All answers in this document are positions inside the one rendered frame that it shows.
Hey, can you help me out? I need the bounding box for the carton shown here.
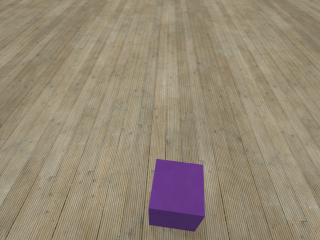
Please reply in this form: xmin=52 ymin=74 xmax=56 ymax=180
xmin=148 ymin=159 xmax=205 ymax=232

